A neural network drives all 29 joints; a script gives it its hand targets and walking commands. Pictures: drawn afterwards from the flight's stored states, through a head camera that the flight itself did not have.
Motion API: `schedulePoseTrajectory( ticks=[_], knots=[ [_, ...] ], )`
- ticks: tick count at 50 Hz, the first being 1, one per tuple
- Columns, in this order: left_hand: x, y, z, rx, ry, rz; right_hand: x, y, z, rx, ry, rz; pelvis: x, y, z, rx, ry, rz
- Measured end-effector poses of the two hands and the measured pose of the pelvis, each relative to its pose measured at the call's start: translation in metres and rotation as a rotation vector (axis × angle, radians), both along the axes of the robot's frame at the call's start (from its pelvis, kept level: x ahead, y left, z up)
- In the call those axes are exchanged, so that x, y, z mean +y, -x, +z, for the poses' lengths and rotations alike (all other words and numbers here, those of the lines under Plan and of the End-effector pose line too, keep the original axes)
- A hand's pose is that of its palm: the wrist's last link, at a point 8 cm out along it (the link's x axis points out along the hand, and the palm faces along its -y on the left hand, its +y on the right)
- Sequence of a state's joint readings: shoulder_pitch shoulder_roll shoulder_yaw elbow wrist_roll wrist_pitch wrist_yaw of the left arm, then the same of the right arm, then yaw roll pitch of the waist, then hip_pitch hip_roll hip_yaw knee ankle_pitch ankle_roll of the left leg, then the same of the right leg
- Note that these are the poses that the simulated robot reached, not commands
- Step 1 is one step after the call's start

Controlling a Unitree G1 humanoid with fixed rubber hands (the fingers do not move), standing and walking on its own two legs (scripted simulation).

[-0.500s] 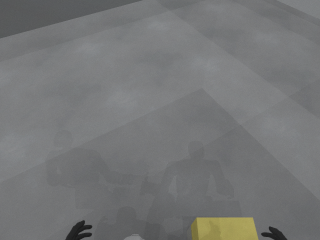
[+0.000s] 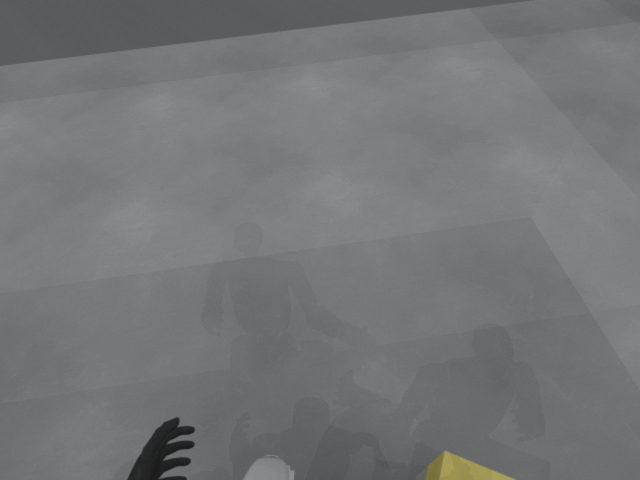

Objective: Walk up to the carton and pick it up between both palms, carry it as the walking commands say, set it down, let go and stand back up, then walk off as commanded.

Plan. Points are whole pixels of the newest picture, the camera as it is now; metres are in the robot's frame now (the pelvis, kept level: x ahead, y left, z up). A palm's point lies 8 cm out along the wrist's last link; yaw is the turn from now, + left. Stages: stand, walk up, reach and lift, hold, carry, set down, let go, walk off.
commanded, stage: walk off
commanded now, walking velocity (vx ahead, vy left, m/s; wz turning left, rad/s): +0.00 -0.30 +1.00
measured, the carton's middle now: out of the picture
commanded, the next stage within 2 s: stand in 0.54 s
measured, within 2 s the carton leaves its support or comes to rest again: neither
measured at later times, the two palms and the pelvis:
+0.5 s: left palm out of the picture +0.08 +0.16 -0.10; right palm (629, 432) +0.20 -0.38 -0.11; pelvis +0.04 -0.13 -0.01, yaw +27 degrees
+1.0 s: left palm out of the picture +0.00 -0.01 -0.08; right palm (543, 286) +0.43 -0.34 -0.11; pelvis +0.13 -0.25 +0.01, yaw +45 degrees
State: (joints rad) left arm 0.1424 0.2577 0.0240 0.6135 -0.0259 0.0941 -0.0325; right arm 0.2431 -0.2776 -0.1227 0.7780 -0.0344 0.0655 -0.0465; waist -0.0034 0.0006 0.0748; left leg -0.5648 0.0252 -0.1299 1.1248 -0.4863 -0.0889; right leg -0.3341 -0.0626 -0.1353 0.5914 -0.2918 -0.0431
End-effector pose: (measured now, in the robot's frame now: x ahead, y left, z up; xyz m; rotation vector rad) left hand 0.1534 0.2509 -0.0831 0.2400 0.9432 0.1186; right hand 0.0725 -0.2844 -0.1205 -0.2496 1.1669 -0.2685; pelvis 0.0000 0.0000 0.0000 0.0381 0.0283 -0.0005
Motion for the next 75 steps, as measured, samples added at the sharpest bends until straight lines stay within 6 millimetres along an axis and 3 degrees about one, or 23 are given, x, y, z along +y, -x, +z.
schedulePoseTrajectory(
  ticks=[5, 13, 16, 19, 24, 27, 30, 32, 38, 46, 54, 63, 68, 75],
  knots=[
    [-0.011, 0.048, 0.000, 0.043, -0.019, 0.158, -0.014, -0.061, 0.008, -0.040, -0.032, 0.159, -0.031, -0.004, 0.005, 0.007, 0.005, 0.132],
    [-0.038, 0.109, -0.026, 0.095, 0.010, 0.373, -0.015, -0.134, 0.005, -0.054, -0.024, 0.374, -0.066, -0.013, -0.007, 0.024, 0.044, 0.329],
    [-0.047, 0.123, -0.043, 0.100, 0.030, 0.419, -0.017, -0.148, 0.000, -0.077, -0.006, 0.408, -0.074, -0.015, -0.019, 0.003, 0.047, 0.363],
    [-0.061, 0.118, -0.043, 0.101, 0.047, 0.428, -0.037, -0.141, 0.002, -0.049, 0.018, 0.403, -0.087, -0.019, -0.017, -0.004, 0.034, 0.377],
    [-0.081, 0.077, -0.019, -0.023, 0.044, 0.455, -0.086, -0.125, 0.007, 0.077, 0.093, 0.431, -0.123, -0.033, -0.007, 0.020, 0.033, 0.455],
    [-0.101, 0.059, -0.014, -0.064, 0.034, 0.465, -0.108, -0.143, 0.002, 0.082, 0.090, 0.457, -0.149, -0.046, -0.009, 0.024, 0.025, 0.482],
    [-0.128, 0.055, -0.017, -0.062, 0.019, 0.496, -0.123, -0.178, -0.011, 0.053, 0.065, 0.500, -0.178, -0.063, -0.018, 0.017, 0.010, 0.518],
    [-0.146, 0.068, -0.014, -0.037, 0.010, 0.544, -0.121, -0.205, -0.014, 0.032, 0.040, 0.556, -0.193, -0.073, -0.015, 0.005, -0.001, 0.569],
    [-0.200, 0.119, -0.001, 0.073, -0.008, 0.711, -0.090, -0.289, 0.008, -0.074, -0.062, 0.709, -0.223, -0.102, 0.005, -0.004, -0.019, 0.676],
    [-0.249, 0.147, 0.003, 0.163, -0.015, 0.828, -0.064, -0.343, 0.012, -0.085, -0.134, 0.832, -0.245, -0.128, 0.011, 0.038, -0.019, 0.767],
    [-0.271, 0.161, -0.001, 0.194, -0.001, 0.867, -0.060, -0.352, 0.014, -0.107, -0.145, 0.867, -0.255, -0.130, 0.010, 0.025, -0.022, 0.792],
    [-0.266, 0.168, -0.018, 0.101, 0.027, 0.864, -0.068, -0.324, 0.016, -0.111, -0.105, 0.897, -0.257, -0.110, 0.000, -0.037, 0.005, 0.806],
    [-0.269, 0.173, -0.023, 0.087, 0.077, 0.846, -0.086, -0.299, 0.017, -0.070, -0.063, 0.881, -0.256, -0.101, 0.002, -0.050, 0.014, 0.801],
    [-0.273, 0.167, -0.022, 0.087, 0.082, 0.827, -0.095, -0.301, 0.015, -0.086, -0.054, 0.863, -0.261, -0.104, 0.001, -0.047, 0.007, 0.789]
  ],
)
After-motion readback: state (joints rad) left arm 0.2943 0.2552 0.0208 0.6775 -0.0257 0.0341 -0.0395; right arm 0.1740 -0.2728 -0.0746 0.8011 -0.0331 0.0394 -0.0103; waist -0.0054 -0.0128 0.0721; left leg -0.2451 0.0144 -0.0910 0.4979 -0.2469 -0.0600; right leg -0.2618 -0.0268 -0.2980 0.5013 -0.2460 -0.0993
